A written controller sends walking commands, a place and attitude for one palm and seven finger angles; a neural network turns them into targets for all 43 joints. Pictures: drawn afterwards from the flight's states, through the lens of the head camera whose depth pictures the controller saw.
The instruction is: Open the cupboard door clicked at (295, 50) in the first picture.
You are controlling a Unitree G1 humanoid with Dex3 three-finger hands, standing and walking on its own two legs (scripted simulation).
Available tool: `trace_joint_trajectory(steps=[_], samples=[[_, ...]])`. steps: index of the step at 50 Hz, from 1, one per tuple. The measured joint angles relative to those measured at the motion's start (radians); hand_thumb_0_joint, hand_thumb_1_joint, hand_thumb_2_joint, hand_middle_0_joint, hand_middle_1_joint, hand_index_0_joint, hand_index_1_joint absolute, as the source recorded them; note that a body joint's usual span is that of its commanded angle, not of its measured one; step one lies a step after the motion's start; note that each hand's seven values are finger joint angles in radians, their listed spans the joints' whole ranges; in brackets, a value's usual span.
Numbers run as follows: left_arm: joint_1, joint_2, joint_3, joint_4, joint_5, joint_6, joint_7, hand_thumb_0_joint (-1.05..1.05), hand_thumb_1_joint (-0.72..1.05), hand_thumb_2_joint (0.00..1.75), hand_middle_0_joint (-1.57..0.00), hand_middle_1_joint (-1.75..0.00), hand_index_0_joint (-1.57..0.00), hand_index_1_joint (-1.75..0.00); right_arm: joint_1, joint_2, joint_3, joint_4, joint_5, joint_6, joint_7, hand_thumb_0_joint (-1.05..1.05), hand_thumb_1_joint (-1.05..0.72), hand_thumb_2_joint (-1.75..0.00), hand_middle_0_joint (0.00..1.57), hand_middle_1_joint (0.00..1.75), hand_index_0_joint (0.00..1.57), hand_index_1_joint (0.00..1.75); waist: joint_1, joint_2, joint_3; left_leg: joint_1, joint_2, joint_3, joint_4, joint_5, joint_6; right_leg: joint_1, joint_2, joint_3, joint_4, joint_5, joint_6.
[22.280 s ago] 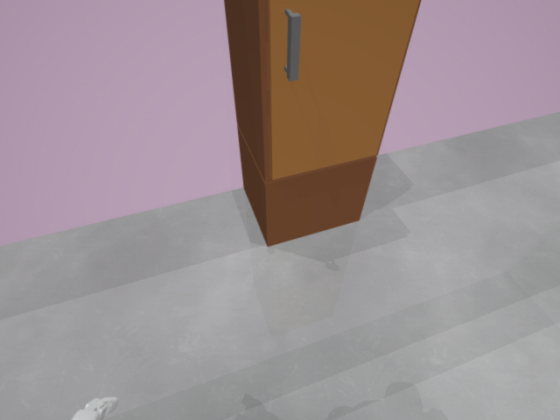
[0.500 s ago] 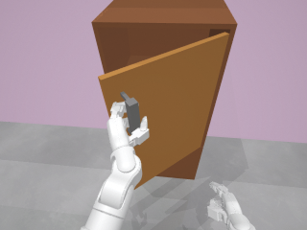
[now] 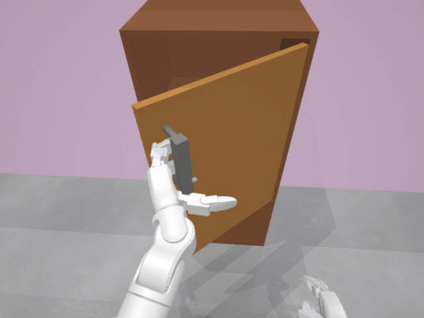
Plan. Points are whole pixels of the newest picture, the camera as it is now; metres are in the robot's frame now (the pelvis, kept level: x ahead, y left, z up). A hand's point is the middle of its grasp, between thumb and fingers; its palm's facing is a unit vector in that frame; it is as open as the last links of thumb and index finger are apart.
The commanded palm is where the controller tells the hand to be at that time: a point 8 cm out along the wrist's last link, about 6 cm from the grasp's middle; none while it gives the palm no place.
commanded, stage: open thumb and fingers to let go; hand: left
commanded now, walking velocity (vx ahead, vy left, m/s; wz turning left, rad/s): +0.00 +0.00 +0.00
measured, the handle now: (177, 163) +0.37 +0.10 +0.12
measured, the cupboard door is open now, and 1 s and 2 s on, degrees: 40 43 43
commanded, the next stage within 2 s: slide the hand sideways off the handle in 0.10 s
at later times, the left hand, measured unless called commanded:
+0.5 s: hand (189, 195) +0.28 +0.07 +0.13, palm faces -0.09 -1.00 +0.01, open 16.4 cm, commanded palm +0.25 +0.10 +0.12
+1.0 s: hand (170, 215) +0.25 +0.09 +0.13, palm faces -0.01 -1.00 -0.02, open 16.3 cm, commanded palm +0.21 +0.15 +0.12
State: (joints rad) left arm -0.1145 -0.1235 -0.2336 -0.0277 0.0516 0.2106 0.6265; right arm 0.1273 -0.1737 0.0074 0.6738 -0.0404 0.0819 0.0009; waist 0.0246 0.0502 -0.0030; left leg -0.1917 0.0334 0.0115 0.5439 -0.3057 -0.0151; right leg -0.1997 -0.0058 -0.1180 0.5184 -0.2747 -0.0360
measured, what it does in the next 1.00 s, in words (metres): stands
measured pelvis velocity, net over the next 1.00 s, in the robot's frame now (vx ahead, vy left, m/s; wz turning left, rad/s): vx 0.00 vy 0.00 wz -0.03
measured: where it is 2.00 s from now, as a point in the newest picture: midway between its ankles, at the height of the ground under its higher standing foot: outside the picture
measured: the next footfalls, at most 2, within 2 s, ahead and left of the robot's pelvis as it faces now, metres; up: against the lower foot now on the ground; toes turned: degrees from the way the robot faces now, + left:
none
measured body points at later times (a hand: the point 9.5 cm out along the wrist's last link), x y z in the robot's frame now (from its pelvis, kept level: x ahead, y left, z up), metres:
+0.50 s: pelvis -0.01 +0.01 +0.00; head -0.04 -0.01 +0.45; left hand +0.28 +0.12 +0.13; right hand +0.18 -0.19 -0.09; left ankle -0.01 +0.13 -0.73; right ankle +0.01 -0.09 -0.73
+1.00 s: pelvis +0.00 +0.00 +0.00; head -0.03 -0.02 +0.45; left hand +0.24 +0.15 +0.13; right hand +0.20 -0.20 -0.07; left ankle -0.01 +0.13 -0.73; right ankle +0.01 -0.10 -0.73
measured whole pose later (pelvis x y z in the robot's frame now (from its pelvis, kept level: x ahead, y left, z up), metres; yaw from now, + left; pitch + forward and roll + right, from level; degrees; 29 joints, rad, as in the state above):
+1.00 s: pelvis +0.00 +0.00 +0.00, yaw -2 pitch -4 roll +0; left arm 0.21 0.08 -0.12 -0.30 -0.09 0.13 0.06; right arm 0.17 -0.20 0.07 0.53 0.01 0.02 -0.02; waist 0.04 0.04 0.00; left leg -0.15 0.03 0.04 0.51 -0.29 -0.01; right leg -0.19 0.00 -0.09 0.51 -0.27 -0.03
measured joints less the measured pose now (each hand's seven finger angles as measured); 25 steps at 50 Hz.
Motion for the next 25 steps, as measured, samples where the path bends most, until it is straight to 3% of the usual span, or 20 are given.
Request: trace_joint_trajectory(steps=[6, 11, 13, 15, 19, 22, 25], samples=[[0.004, 0.004, -0.027, 0.006, -0.011, -0.003, -0.018, -0.01, -0.49, 0.3, -0.23, -0.63, -0.23, -0.63, -0.028, 0.008, 0.006, -0.015, 0.001, 0.0, -0.002, 0.01, -0.91, -0.9, 0.2, 0.3, 0.2, 0.3, 0.001, 0.0, -0.001, 0.005, -0.001, 0.0, -0.003, 0.004, 0.001, 0.007, -0.001, 0.0, -0.006, 0.005, 0.001], [-0.011, 0.0, -0.019, 0.024, -0.016, -0.002, -0.026, -0.01, -0.5, 0.3, -0.29, -0.55, -0.29, -0.56, -0.045, 0.016, 0.014, -0.016, 0.002, 0.01, -0.004, 0.01, -0.91, -0.9, 0.2, 0.3, 0.2, 0.3, 0.006, -0.001, -0.001, 0.008, -0.001, -0.003, -0.007, 0.009, 0.003, 0.013, 0.0, -0.002, -0.016, 0.012, 0.002], [0.001, 0.013, -0.009, 0.02, 0.009, -0.023, -0.101, -0.01, -0.5, 0.3, -0.29, -0.52, -0.27, -0.54, -0.039, 0.017, 0.023, -0.028, 0.004, 0.016, -0.004, 0.01, -0.91, -0.9, 0.2, 0.3, 0.2, 0.3, 0.01, -0.012, 0.007, 0.013, -0.009, -0.001, -0.017, 0.015, 0.005, 0.01, -0.008, -0.001, -0.008, 0.011, 0.003], [0.011, 0.064, 0.0, 0.021, 0.007, -0.066, -0.237, -0.01, -0.5, 0.3, -0.27, -0.48, -0.22, -0.49, -0.021, 0.013, 0.032, -0.05, 0.011, 0.021, -0.017, 0.01, -0.9, -0.9, 0.2, 0.3, 0.2, 0.3, 0.02, -0.021, 0.012, 0.015, -0.016, 0.0, -0.024, 0.023, 0.008, 0.005, -0.016, 0.0, 0.002, 0.008, 0.004], [0.0, 0.172, 0.014, 0.044, -0.062, -0.124, -0.478, -0.01, -0.5, 0.3, -0.23, -0.4, -0.15, -0.41, 0.014, -0.008, 0.047, -0.074, 0.034, 0.006, -0.043, 0.01, -0.9, -0.9, 0.2, 0.3, 0.2, 0.3, 0.028, -0.01, 0.019, 0.017, -0.023, -0.004, -0.016, 0.024, 0.012, 0.009, -0.023, -0.003, 0.01, 0.007, 0.007], [-0.008, 0.182, 0.034, 0.053, -0.138, -0.116, -0.553, -0.01, -0.5, 0.3, -0.2, -0.36, -0.12, -0.36, 0.027, -0.02, 0.055, -0.072, 0.05, -0.022, -0.051, 0.01, -0.9, -0.9, 0.2, 0.3, 0.2, 0.3, 0.022, 0.003, 0.019, 0.016, -0.025, -0.002, -0.011, 0.023, 0.015, 0.011, -0.026, -0.001, 0.009, 0.012, 0.012], [0.005, 0.149, 0.053, 0.04, -0.165, -0.098, -0.545, -0.01, -0.5, 0.3, -0.17, -0.33, -0.13, -0.34, 0.036, -0.019, 0.059, -0.071, 0.057, -0.047, -0.043, 0.01, -0.9, -0.9, 0.2, 0.3, 0.2, 0.3, 0.017, 0.001, 0.012, 0.013, -0.027, 0.005, -0.013, 0.025, 0.018, 0.004, -0.027, 0.006, 0.01, 0.015, 0.015]])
